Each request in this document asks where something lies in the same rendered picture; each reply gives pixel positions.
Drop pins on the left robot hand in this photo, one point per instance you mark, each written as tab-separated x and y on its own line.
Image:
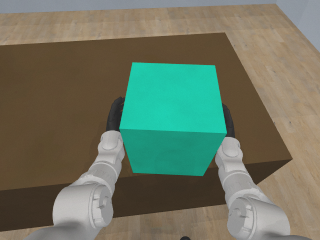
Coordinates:
115	115

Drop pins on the left robot forearm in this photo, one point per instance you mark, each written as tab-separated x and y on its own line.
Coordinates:
107	165

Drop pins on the left robot upper arm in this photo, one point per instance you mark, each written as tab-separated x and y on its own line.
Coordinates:
80	212

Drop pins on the right robot hand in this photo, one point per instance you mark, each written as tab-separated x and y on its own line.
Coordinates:
228	122

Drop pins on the right robot upper arm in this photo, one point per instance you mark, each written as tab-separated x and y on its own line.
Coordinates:
252	219

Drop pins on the pedestal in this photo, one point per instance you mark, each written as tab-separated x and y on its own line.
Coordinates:
55	99

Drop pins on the right robot forearm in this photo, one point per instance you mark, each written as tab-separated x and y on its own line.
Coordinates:
234	177

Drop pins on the carton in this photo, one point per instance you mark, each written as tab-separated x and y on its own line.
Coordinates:
172	121

